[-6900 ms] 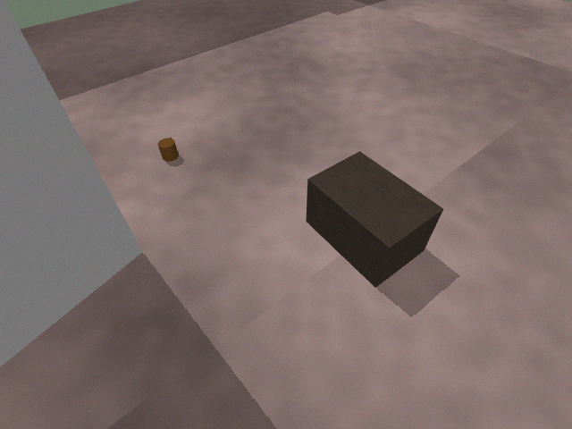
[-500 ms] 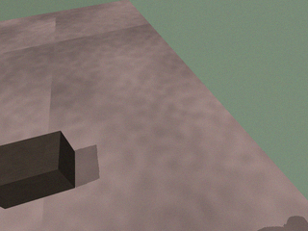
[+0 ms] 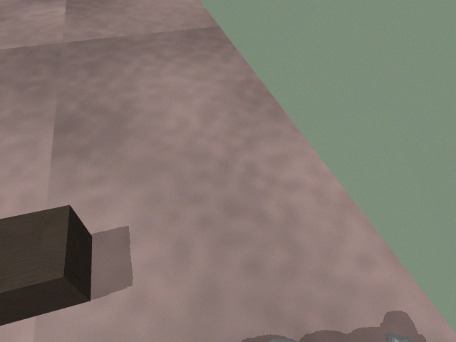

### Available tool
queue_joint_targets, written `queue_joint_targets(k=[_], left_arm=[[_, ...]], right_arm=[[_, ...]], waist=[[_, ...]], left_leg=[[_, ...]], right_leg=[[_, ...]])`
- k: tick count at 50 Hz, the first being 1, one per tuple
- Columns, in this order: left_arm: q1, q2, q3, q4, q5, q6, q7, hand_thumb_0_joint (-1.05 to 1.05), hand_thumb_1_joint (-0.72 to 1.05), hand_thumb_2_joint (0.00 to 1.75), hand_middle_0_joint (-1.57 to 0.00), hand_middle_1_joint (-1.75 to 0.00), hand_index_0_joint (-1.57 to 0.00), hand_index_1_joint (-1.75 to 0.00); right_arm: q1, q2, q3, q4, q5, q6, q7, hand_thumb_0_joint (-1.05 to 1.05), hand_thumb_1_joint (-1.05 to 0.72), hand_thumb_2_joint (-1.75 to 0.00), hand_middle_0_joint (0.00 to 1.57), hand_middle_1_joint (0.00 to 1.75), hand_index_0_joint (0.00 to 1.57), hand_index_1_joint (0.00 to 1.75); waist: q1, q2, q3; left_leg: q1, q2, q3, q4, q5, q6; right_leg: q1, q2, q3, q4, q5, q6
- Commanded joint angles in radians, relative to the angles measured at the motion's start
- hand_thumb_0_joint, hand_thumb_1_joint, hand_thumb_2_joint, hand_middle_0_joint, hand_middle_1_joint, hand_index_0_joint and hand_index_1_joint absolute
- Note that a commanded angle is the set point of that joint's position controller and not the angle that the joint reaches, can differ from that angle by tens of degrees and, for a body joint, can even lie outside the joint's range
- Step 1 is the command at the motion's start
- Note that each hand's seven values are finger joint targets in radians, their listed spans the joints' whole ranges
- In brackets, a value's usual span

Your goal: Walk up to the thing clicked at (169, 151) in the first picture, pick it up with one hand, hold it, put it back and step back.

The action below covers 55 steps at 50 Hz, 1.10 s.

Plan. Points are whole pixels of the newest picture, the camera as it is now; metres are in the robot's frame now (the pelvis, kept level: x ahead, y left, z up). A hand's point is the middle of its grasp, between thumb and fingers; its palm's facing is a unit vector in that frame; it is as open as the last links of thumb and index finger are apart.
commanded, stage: walk up
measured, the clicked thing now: out of the picture -0.27 +1.74 -0.72
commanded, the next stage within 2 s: stand in 1.14 s
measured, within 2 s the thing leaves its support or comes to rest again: neither
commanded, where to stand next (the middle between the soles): +0.19 +0.01 m, yaw +1 degrees
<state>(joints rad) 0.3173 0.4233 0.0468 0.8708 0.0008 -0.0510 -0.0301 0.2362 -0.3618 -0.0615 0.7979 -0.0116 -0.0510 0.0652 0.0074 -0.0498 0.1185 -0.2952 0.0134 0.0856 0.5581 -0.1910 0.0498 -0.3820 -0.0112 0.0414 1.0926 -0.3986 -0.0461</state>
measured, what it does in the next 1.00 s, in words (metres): walks ahead: right foot, then left foot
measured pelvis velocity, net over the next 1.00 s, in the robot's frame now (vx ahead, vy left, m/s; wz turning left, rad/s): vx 0.14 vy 0.01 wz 0.01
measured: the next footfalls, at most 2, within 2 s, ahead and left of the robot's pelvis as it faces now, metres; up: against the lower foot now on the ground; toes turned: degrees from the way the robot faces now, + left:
right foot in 0.24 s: +0.19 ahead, -0.14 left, +0.00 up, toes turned -3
left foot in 0.52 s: +0.19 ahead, +0.13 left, +0.00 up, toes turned +1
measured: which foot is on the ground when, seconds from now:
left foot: down 0.00-0.26, up 0.28-0.50, down 0.52-1.00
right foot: up 0.00-0.22, down 0.24-1.00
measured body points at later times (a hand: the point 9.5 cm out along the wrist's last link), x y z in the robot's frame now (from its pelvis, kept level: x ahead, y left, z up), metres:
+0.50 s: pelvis +0.12 -0.01 +0.00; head +0.15 -0.02 +0.45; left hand +0.19 +0.30 -0.11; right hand +0.20 -0.31 -0.13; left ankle +0.15 +0.13 -0.72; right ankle +0.15 -0.14 -0.73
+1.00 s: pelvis +0.14 +0.01 +0.02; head +0.15 +0.01 +0.47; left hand +0.22 +0.31 -0.12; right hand +0.26 -0.29 -0.10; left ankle +0.15 +0.13 -0.73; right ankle +0.15 -0.14 -0.73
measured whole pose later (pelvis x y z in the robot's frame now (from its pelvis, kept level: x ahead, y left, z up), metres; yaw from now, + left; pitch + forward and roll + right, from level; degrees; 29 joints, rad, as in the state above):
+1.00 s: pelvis +0.14 +0.01 +0.02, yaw +1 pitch -3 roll +0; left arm 0.07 0.37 0.00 1.14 0.00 -0.01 -0.01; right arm 0.05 -0.36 0.00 1.09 0.01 -0.02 0.01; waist 0.02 0.00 0.07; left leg -0.15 0.02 -0.01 0.40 -0.20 -0.01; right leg -0.12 -0.05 -0.04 0.38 -0.20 0.04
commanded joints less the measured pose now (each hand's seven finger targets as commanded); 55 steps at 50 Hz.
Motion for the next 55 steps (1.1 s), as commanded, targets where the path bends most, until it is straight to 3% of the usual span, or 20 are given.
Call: queue_joint_targets(k=[1,4,9,11,12,13,14,15,18,22,24,25,26,27,28,31,33,40,47,55], left_arm=[[0.121,0.179,0.062,-0.035,0.015,-0.015,-0.006,0.0,0.9,0.9,-0.2,-0.3,-0.2,-0.3],[0.078,0.176,0.068,-0.058,0.025,-0.02,-0.011,0.0,0.9,0.9,-0.2,-0.3,-0.2,-0.3],[0.103,0.142,0.064,-0.034,0.027,-0.025,0.01,0.0,0.9,0.9,-0.2,-0.3,-0.2,-0.3],[0.119,0.164,0.065,-0.035,0.032,-0.044,0.03,0.0,0.9,0.9,-0.2,-0.3,-0.2,-0.3],[0.12,0.225,0.078,-0.046,0.04,-0.055,0.04,0.0,0.9,0.9,-0.2,-0.3,-0.2,-0.3],[0.06,0.262,0.075,-0.072,0.03,-0.061,0.045,0.0,0.9,0.9,-0.2,-0.3,-0.2,-0.3],[0.044,0.295,0.079,-0.068,0.02,-0.052,0.045,0.0,0.9,0.9,-0.2,-0.3,-0.2,-0.3],[0.051,0.273,0.074,-0.066,0.013,-0.049,0.045,0.0,0.9,0.9,-0.2,-0.3,-0.2,-0.3],[-0.01,0.233,0.056,-0.067,0.014,-0.039,0.051,0.0,0.9,0.9,-0.2,-0.3,-0.2,-0.3],[-0.068,0.224,0.049,-0.069,0.023,-0.024,0.046,0.0,0.9,0.9,-0.2,-0.3,-0.2,-0.3],[-0.1,0.203,0.042,-0.057,0.005,-0.008,0.045,0.0,0.9,0.9,-0.2,-0.3,-0.2,-0.3],[-0.115,0.184,0.031,-0.054,-0.001,-0.001,0.043,0.0,0.9,0.9,-0.2,-0.3,-0.2,-0.3],[-0.118,0.142,0.019,-0.06,-0.007,0.004,0.041,0.0,0.9,0.9,-0.2,-0.3,-0.2,-0.3],[-0.113,0.117,0.013,-0.046,-0.016,0.014,0.04,0.0,0.9,0.9,-0.2,-0.3,-0.2,-0.3],[-0.113,0.146,0.021,0.002,-0.012,0.023,0.045,0.0,0.9,0.9,-0.2,-0.3,-0.2,-0.3],[-0.15,0.156,0.017,0.044,-0.002,0.012,0.04,0.0,0.9,0.9,-0.2,-0.3,-0.2,-0.3],[-0.171,0.162,0.01,0.071,-0.007,0.011,0.036,0.0,0.9,0.9,-0.2,-0.3,-0.2,-0.3],[-0.245,0.154,-0.004,0.154,-0.007,0.016,0.036,0.0,0.9,0.9,-0.2,-0.3,-0.2,-0.3],[-0.286,0.142,-0.008,0.216,0.001,0.02,0.031,0.0,0.9,0.9,-0.2,-0.3,-0.2,-0.3],[-0.296,0.14,0.0,0.242,0.006,0.018,0.03,0.0,0.9,0.9,-0.2,-0.3,-0.2,-0.3]], right_arm=[[0.062,-0.284,-0.083,-0.075,-0.006,-0.024,-0.019,0.0,-0.9,-0.9,0.2,0.3,0.2,0.3],[0.078,-0.301,-0.086,-0.088,-0.005,-0.021,-0.013,0.0,-0.9,-0.9,0.2,0.3,0.2,0.3],[0.015,-0.272,-0.062,-0.105,0.0,0.005,-0.024,0.0,-0.9,-0.9,0.2,0.3,0.2,0.3],[0.025,-0.203,-0.033,-0.106,0.006,0.013,-0.03,0.0,-0.9,-0.9,0.2,0.3,0.2,0.3],[0.068,-0.144,-0.013,-0.106,0.014,0.01,-0.035,0.0,-0.9,-0.9,0.2,0.3,0.2,0.3],[0.099,-0.122,0.002,-0.094,0.01,0.023,-0.039,0.0,-0.9,-0.9,0.2,0.3,0.2,0.3],[0.1,-0.216,-0.026,-0.069,0.009,0.03,-0.052,0.0,-0.9,-0.9,0.2,0.3,0.2,0.3],[0.093,-0.226,-0.026,-0.052,0.012,0.032,-0.057,0.0,-0.9,-0.9,0.2,0.3,0.2,0.3],[0.113,-0.22,-0.027,-0.004,0.019,0.034,-0.059,0.0,-0.9,-0.9,0.2,0.3,0.2,0.3],[0.084,-0.187,-0.016,0.034,0.015,0.028,-0.057,0.0,-0.9,-0.9,0.2,0.3,0.2,0.3],[0.091,-0.178,-0.017,0.069,0.011,0.019,-0.063,0.0,-0.9,-0.9,0.2,0.3,0.2,0.3],[0.092,-0.194,-0.023,0.081,0.006,0.013,-0.067,0.0,-0.9,-0.9,0.2,0.3,0.2,0.3],[0.075,-0.234,-0.029,0.079,-0.002,0.006,-0.072,0.0,-0.9,-0.9,0.2,0.3,0.2,0.3],[-0.009,-0.284,-0.03,0.061,0.002,-0.003,-0.071,0.0,-0.9,-0.9,0.2,0.3,0.2,0.3],[-0.054,-0.295,-0.025,0.073,0.017,-0.002,-0.066,0.0,-0.9,-0.9,0.2,0.3,0.2,0.3],[-0.104,-0.234,0.006,0.104,0.018,0.001,-0.066,0.0,-0.9,-0.9,0.2,0.3,0.2,0.3],[-0.11,-0.228,0.013,0.135,0.018,0.0,-0.067,0.0,-0.9,-0.9,0.2,0.3,0.2,0.3],[-0.166,-0.219,0.017,0.196,0.022,0.007,-0.07,0.0,-0.9,-0.9,0.2,0.3,0.2,0.3],[-0.222,-0.213,0.019,0.242,0.018,0.017,-0.067,0.0,-0.9,-0.9,0.2,0.3,0.2,0.3],[-0.232,-0.209,0.022,0.28,0.016,0.022,-0.065,0.0,-0.9,-0.9,0.2,0.3,0.2,0.3]], waist=[[-0.017,0.219,-0.046],[-0.029,0.232,-0.036],[0.016,0.159,-0.057],[0.043,0.066,-0.123],[0.034,-0.121,-0.142],[0.002,-0.138,-0.099],[0.016,-0.089,-0.08],[0.025,-0.076,-0.084],[0.002,-0.113,-0.118],[-0.003,-0.157,-0.151],[-0.024,-0.117,-0.159],[-0.031,-0.083,-0.166],[-0.023,0.001,-0.182],[0.015,0.104,-0.155],[0.028,0.134,-0.115],[0.02,0.151,-0.127],[0.009,0.18,-0.135],[0.002,0.118,-0.188],[-0.004,0.078,-0.147],[-0.006,0.05,-0.154]], left_leg=[[0.033,0.244,-0.262,-0.346,-0.252,0.18],[0.021,0.261,-0.271,-0.35,-0.325,0.193],[-0.105,0.213,-0.188,-0.201,-0.22,0.133],[-0.096,0.15,-0.117,0.003,-0.08,0.07],[-0.153,0.057,-0.048,0.209,-0.129,0.01],[-0.239,-0.025,-0.079,0.284,-0.348,-0.035],[-0.204,0.007,-0.127,0.368,-0.408,-0.024],[-0.223,0.007,-0.161,0.401,-0.418,-0.022],[-0.155,0.018,-0.158,0.345,-0.317,-0.03],[-0.013,0.003,-0.086,0.124,-0.22,-0.038],[0.091,-0.021,-0.045,-0.037,-0.041,-0.037],[0.154,0.002,-0.076,-0.078,0.069,-0.028],[0.191,0.091,-0.187,-0.101,0.191,0.001],[0.082,0.23,-0.388,-0.154,0.154,0.063],[-0.035,0.253,-0.391,-0.156,0.103,0.107],[-0.026,0.148,-0.255,-0.131,0.125,0.014],[0.01,0.122,-0.226,-0.146,0.138,-0.007],[0.145,0.128,-0.192,-0.173,0.259,-0.01],[0.148,0.117,-0.186,-0.245,0.138,-0.021],[0.183,0.109,-0.173,-0.257,0.114,-0.031]], right_leg=[[-0.071,-0.055,-0.024,-0.195,0.025,0.042],[-0.062,-0.061,-0.06,-0.313,0.063,0.043],[0.157,-0.006,-0.103,-0.488,0.199,0.031],[0.278,-0.008,-0.054,-0.637,0.189,0.003],[0.302,-0.194,0.24,-0.753,0.226,-0.053],[0.276,-0.35,0.477,-0.825,0.218,-0.136],[0.226,-0.399,0.5,-0.778,0.267,-0.25],[0.243,-0.373,0.444,-0.758,0.347,-0.254],[0.227,-0.268,0.22,-0.721,0.408,-0.166],[0.175,-0.231,0.101,-0.633,0.55,-0.147],[0.129,-0.192,0.04,-0.552,0.529,-0.107],[0.083,-0.18,0.031,-0.525,0.48,-0.075],[0.032,-0.143,0.008,-0.496,0.376,-0.03],[0.047,-0.042,-0.038,-0.467,0.163,0.022],[0.161,-0.032,-0.029,-0.474,0.039,0.017],[0.234,-0.079,-0.005,-0.588,0.218,0.002],[0.242,-0.093,-0.008,-0.594,0.309,0.001],[0.278,-0.11,-0.013,-0.685,0.384,0.022],[0.28,-0.115,-0.011,-0.777,0.314,0.034],[0.281,-0.122,-0.005,-0.828,0.287,0.037]])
